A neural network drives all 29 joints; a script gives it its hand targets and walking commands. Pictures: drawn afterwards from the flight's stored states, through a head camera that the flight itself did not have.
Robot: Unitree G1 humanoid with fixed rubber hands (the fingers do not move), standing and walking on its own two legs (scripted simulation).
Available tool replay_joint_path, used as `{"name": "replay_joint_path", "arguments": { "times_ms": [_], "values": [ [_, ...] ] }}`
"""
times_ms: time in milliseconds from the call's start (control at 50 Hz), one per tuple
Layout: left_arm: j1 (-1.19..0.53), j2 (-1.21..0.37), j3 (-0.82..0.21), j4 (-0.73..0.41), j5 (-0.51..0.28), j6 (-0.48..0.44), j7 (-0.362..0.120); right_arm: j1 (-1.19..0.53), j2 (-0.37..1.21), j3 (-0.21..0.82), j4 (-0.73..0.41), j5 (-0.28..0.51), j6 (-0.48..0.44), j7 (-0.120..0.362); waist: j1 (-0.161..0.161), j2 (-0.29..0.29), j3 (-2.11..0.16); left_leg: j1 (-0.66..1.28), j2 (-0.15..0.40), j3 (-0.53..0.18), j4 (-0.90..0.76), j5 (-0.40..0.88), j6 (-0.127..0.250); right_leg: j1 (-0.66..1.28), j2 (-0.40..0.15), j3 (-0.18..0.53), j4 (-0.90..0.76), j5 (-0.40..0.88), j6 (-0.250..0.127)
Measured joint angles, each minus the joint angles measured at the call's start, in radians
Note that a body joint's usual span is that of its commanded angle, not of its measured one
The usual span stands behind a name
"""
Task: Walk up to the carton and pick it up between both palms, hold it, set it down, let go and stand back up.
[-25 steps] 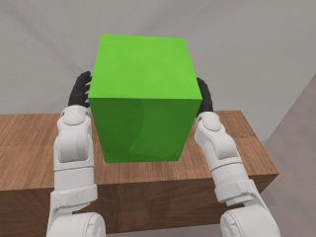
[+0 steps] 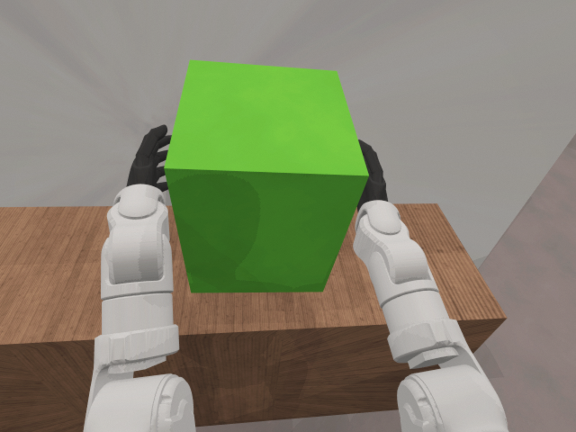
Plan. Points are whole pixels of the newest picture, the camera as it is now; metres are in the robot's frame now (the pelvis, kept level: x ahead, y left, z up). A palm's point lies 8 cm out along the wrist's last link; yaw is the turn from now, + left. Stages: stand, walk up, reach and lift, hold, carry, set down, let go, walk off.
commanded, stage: hold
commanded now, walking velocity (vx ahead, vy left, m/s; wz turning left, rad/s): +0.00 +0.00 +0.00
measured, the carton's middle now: (261, 185) +0.41 +0.01 +0.16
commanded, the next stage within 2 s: none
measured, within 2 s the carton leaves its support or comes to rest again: neither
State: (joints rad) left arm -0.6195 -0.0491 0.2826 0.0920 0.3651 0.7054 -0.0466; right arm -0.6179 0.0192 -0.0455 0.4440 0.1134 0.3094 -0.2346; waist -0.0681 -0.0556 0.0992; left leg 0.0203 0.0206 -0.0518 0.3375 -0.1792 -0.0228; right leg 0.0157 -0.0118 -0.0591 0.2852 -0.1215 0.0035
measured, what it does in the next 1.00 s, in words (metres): stands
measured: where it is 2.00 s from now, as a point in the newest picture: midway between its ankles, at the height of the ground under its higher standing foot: outside the picture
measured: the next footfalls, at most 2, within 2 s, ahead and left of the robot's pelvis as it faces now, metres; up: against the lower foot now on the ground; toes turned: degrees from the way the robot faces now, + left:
none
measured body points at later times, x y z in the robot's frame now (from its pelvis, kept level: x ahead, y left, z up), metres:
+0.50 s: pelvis +0.01 +0.00 +0.00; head -0.03 +0.03 +0.45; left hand +0.38 +0.16 +0.19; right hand +0.37 -0.13 +0.17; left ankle +0.02 +0.13 -0.75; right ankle +0.04 -0.12 -0.75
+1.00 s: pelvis +0.00 +0.00 +0.00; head -0.02 +0.02 +0.45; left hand +0.37 +0.15 +0.18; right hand +0.37 -0.14 +0.16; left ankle +0.02 +0.13 -0.75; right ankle +0.04 -0.12 -0.75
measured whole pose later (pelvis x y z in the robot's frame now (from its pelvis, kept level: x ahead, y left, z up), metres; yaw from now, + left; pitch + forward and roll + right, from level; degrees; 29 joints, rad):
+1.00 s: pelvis +0.00 +0.00 +0.00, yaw +1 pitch -10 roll -1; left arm -0.57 -0.05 0.25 0.03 0.34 0.72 -0.03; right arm -0.59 0.00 -0.02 0.39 0.14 0.31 -0.23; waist -0.08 -0.05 0.12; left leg 0.01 0.03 -0.06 0.35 -0.18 -0.03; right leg 0.01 -0.01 -0.07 0.29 -0.13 0.00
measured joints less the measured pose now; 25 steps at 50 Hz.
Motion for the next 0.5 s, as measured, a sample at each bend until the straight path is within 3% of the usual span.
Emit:
{"name": "replay_joint_path", "arguments": {
  "times_ms": [380,500],
  "values": [
    [0.057,0.010,-0.030,-0.088,-0.022,0.000,-0.001,0.047,-0.019,0.055,-0.090,0.048,-0.003,-0.032,-0.019,0.003,0.016,0.001,0.001,-0.010,0.028,-0.023,-0.001,0.021,0.002,-0.010,-0.007,-0.009,0.005],
    [0.056,-0.009,-0.016,-0.076,-0.001,0.016,-0.007,0.052,-0.010,0.043,-0.065,0.035,0.004,-0.019,-0.013,-0.007,0.015,0.025,-0.003,-0.002,0.014,-0.022,0.004,0.034,-0.003,-0.003,-0.003,-0.014,0.006]
  ]
}}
